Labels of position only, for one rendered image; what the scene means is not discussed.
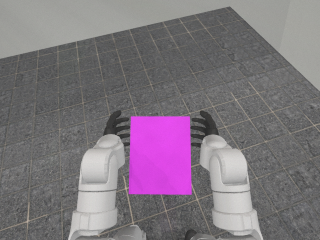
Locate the right robot hand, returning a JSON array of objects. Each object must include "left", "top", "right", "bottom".
[{"left": 190, "top": 110, "right": 219, "bottom": 148}]

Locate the left robot forearm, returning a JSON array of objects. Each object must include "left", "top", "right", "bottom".
[{"left": 68, "top": 134, "right": 125, "bottom": 240}]

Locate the left robot thigh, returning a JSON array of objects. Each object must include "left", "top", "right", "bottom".
[{"left": 113, "top": 226, "right": 146, "bottom": 240}]

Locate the left robot hand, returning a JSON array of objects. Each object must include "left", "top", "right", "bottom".
[{"left": 103, "top": 110, "right": 130, "bottom": 146}]

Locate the robot right foot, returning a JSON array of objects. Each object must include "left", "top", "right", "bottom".
[{"left": 184, "top": 229, "right": 197, "bottom": 240}]

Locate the right robot forearm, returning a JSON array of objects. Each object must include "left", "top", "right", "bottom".
[{"left": 199, "top": 134, "right": 263, "bottom": 240}]

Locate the carton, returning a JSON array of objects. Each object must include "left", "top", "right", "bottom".
[{"left": 129, "top": 116, "right": 192, "bottom": 195}]

